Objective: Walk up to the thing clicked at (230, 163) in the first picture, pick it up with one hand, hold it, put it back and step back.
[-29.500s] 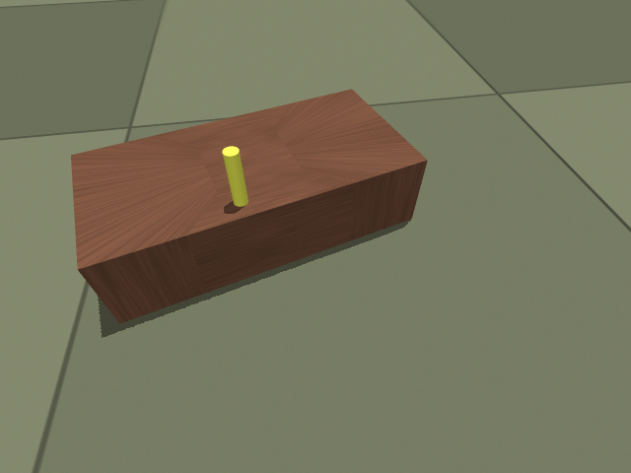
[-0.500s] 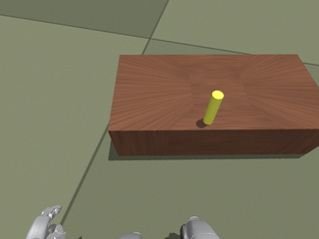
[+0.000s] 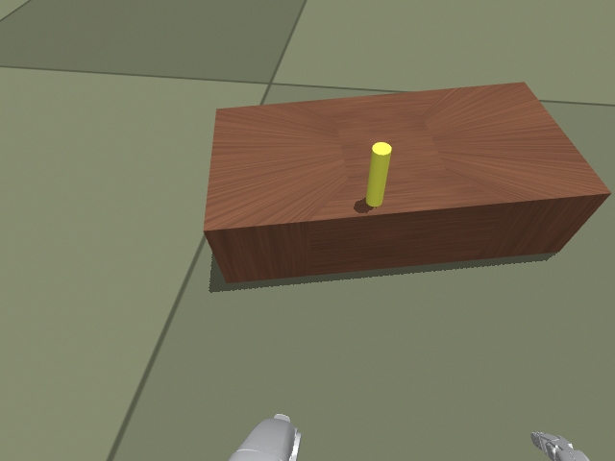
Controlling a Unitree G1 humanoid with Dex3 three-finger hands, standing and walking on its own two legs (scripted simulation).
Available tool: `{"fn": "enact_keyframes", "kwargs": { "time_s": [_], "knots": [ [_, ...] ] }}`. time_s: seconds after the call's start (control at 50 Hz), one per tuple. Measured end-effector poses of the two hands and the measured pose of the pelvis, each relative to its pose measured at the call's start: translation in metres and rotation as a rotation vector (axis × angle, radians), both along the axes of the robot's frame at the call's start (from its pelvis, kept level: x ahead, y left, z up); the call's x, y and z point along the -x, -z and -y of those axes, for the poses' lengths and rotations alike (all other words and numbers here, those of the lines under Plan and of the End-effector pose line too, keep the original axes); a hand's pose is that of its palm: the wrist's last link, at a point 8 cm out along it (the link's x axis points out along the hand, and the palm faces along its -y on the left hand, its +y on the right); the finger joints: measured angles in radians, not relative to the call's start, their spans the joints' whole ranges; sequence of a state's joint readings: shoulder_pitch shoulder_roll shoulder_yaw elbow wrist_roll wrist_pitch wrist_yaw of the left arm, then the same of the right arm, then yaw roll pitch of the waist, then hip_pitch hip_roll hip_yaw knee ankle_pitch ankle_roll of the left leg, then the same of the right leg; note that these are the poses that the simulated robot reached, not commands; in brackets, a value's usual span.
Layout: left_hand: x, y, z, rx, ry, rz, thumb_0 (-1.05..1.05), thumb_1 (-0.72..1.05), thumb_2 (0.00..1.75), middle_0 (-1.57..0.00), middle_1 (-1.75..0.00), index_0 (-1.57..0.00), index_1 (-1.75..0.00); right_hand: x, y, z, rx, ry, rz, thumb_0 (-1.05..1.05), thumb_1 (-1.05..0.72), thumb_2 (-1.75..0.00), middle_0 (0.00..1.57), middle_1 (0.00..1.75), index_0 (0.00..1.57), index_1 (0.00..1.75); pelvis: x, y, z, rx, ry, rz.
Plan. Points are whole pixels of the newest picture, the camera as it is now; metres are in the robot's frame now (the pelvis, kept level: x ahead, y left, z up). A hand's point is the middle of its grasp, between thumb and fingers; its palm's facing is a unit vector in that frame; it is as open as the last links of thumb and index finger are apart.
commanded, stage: step back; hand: right
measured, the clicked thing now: (377, 176) +0.89 -0.14 -0.33
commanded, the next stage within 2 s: stand in 1.50 s
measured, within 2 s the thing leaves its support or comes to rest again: neither
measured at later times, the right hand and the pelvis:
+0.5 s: hand out of the picture -0.03 -0.28 -0.15, palm faces -0.08 +0.92 -0.39, open 7.4 cm; pelvis -0.16 -0.02 -0.01, yaw +1 degrees
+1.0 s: hand out of the picture -0.12 -0.27 -0.15, palm faces -0.09 +0.94 -0.34, open 7.4 cm; pelvis -0.20 -0.02 +0.00, yaw +4 degrees
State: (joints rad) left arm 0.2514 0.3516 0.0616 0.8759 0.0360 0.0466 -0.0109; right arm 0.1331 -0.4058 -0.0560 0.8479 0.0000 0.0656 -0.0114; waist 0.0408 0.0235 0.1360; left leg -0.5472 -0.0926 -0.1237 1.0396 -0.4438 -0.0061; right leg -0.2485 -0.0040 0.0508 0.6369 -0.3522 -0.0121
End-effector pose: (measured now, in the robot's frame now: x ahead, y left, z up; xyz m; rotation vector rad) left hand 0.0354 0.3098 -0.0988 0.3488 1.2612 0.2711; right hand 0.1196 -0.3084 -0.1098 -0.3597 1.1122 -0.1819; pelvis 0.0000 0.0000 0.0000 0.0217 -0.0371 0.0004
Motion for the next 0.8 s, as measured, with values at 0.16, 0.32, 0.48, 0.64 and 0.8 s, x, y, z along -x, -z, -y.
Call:
{"fn": "enact_keyframes", "kwargs": {
  "time_s": [0.16, 0.32, 0.48, 0.64, 0.8],
  "knots": [
    [0.008, -0.006, -0.012, -0.046, 0.015, 0.131, 0.01, 0.9, 0.9, -0.21, -0.3, -0.21, -0.3, 0.078, 0.01, 0.001, 0.025, -0.038, -0.12, 0.0, -0.91, -0.9, 0.21, 0.3, 0.2, 0.3, 0.051, 0.005, -0.001, 0.002, -0.08, -0.012],
    [0.041, 0.006, -0.016, -0.004, -0.001, 0.169, 0.0, 0.9, 0.9, -0.2, -0.3, -0.21, -0.3, 0.132, 0.002, -0.013, 0.029, -0.065, -0.119, 0.0, -0.91, -0.9, 0.21, 0.3, 0.2, 0.3, 0.109, 0.005, -0.003, 0.021, -0.093, 0.004],
    [0.114, 0.011, 0.007, 0.013, 0.03, 0.101, 0.0, 0.9, 0.9, -0.2, -0.3, -0.21, -0.3, 0.155, -0.005, 0.007, 0.027, -0.06, 0.006, 0.0, -0.9, -0.9, 0.21, 0.3, 0.2, 0.3, 0.157, 0.006, 0.014, 0.024, -0.031, -0.014],
    [0.191, 0.004, 0.025, 0.011, -0.014, 0.033, 0.01, 0.9, 0.9, -0.2, -0.3, -0.21, -0.3, 0.203, 0.002, 0.023, -0.004, -0.015, -0.025, 0.0, -0.91, -0.9, 0.21, 0.3, 0.2, 0.3, 0.187, 0.0, 0.024, 0.017, -0.028, 0.008],
    [0.213, 0.006, 0.005, 0.012, -0.058, 0.059, 0.01, 0.9, 0.9, -0.2, -0.3, -0.21, -0.3, 0.243, 0.006, 0.01, 0.004, -0.042, -0.129, 0.01, -0.91, -0.9, 0.21, 0.3, 0.2, 0.3, 0.2, 0.0, 0.013, -0.007, -0.085, 0.012]
  ]
}}
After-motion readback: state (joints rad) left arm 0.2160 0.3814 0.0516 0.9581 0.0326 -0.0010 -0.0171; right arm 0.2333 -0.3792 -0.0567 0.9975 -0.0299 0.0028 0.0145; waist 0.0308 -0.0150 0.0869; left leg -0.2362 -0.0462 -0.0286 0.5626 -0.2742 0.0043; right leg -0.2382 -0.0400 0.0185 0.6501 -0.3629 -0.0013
